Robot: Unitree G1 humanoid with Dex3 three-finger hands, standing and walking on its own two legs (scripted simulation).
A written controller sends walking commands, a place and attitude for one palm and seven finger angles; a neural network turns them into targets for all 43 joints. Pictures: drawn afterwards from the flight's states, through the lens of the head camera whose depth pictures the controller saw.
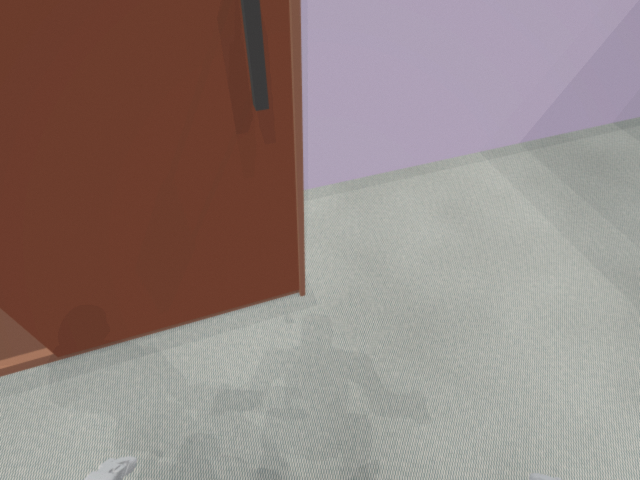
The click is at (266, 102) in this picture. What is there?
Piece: wardrobe's sliding door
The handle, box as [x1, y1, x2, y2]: [241, 0, 268, 110]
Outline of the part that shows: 241,0 253,104 256,110 268,108 259,0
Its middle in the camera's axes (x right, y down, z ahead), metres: -0.13 -0.36 +0.70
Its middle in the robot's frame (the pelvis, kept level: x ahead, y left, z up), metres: +0.78 +0.18 +0.18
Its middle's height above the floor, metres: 0.95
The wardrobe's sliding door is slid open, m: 0.00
